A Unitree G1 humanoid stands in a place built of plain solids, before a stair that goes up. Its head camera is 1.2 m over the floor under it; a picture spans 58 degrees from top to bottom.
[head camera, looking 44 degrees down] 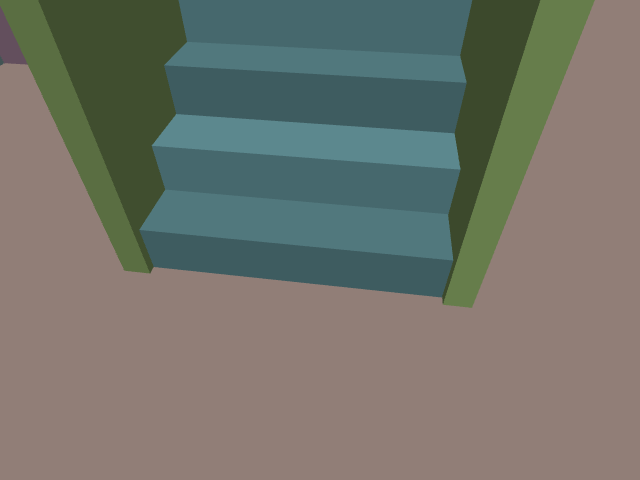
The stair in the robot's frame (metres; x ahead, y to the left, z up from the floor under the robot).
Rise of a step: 0.19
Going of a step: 0.23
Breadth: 1.07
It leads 8 degrees to the right of straight ahead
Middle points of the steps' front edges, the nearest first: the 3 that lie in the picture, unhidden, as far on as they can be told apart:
1.02 0.10 0.19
1.25 0.07 0.38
1.48 0.03 0.57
